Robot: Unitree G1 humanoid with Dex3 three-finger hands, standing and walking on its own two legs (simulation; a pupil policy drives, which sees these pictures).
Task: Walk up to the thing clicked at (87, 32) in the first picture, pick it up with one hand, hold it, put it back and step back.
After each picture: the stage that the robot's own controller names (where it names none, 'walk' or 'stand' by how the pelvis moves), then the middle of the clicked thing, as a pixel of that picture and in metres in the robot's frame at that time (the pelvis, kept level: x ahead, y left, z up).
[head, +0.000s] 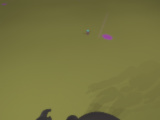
stand; (87, 32) +2.19 +0.16 -0.72
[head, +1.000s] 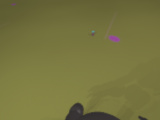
walk; (93, 33) +2.05 +0.16 -0.71
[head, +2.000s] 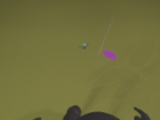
walk; (84, 46) +1.40 +0.24 -0.69
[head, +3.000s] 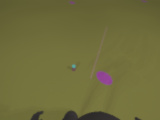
walk; (73, 67) +0.87 +0.26 -0.71
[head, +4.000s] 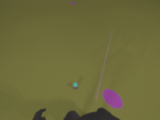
walk; (75, 86) +0.53 +0.18 -0.71
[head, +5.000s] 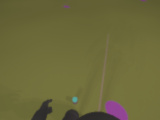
walk; (75, 100) +0.34 +0.15 -0.69
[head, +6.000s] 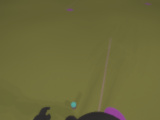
stand; (73, 105) +0.30 +0.17 -0.72
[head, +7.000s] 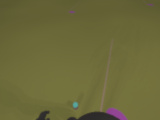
stand; (75, 106) +0.31 +0.17 -0.72
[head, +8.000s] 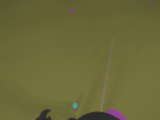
stand; (75, 106) +0.29 +0.17 -0.73
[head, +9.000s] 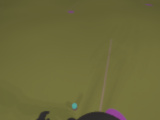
stand; (74, 107) +0.30 +0.17 -0.73
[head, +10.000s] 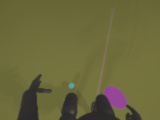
go down; (71, 86) +0.33 +0.16 -0.58
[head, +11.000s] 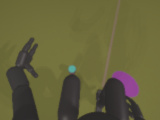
go down; (72, 70) +0.40 +0.15 -0.33
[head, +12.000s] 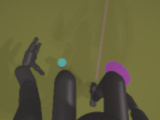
close in; (62, 63) +0.40 +0.17 -0.27
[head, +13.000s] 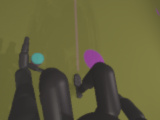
close; (36, 60) +0.40 +0.19 -0.23
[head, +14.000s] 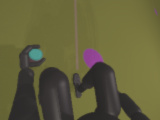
close; (35, 57) +0.40 +0.20 -0.23
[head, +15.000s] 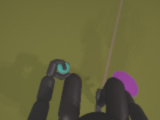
lift; (62, 71) +0.32 +0.20 -0.07
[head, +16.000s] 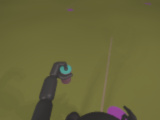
hold; (65, 74) +0.32 +0.17 +0.05
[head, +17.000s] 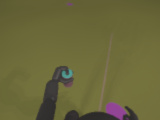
hold; (67, 78) +0.31 +0.17 +0.00
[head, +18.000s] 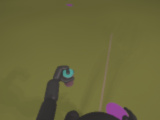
crouch; (68, 77) +0.32 +0.16 +0.00
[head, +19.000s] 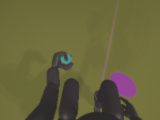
crouch; (66, 62) +0.41 +0.16 -0.09
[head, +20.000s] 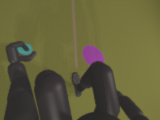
lower; (25, 53) +0.44 +0.23 -0.23
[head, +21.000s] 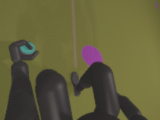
lower; (27, 51) +0.43 +0.23 -0.23
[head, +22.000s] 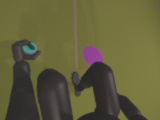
lower; (29, 51) +0.43 +0.22 -0.24
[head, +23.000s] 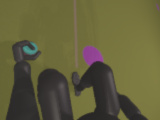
lower; (30, 51) +0.43 +0.22 -0.24
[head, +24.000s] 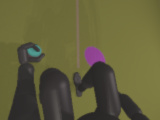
loosen; (34, 53) +0.42 +0.21 -0.23
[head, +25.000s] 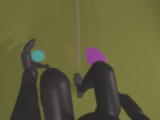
withdraw; (36, 58) +0.40 +0.19 -0.23
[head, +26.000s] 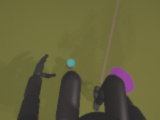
walk; (70, 64) +0.41 +0.15 -0.29
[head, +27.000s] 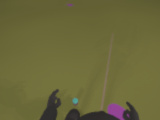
stand; (75, 101) +0.33 +0.14 -0.65
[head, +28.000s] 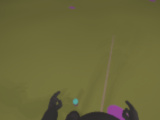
stand; (75, 102) +0.33 +0.15 -0.67
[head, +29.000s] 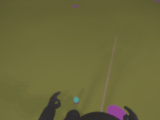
stand; (76, 100) +0.34 +0.14 -0.68
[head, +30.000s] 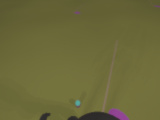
walk; (77, 104) +0.34 +0.15 -0.72
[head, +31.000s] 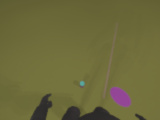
walk; (82, 84) +0.47 +0.08 -0.69
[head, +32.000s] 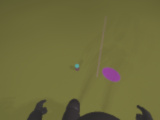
walk; (77, 67) +0.75 +0.23 -0.68
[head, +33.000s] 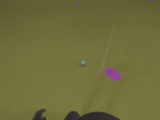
stand; (83, 64) +0.99 +0.15 -0.70
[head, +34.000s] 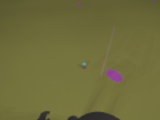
stand; (84, 65) +0.98 +0.13 -0.73
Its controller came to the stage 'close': yes
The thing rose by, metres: 0.73
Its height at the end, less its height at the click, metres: +0.00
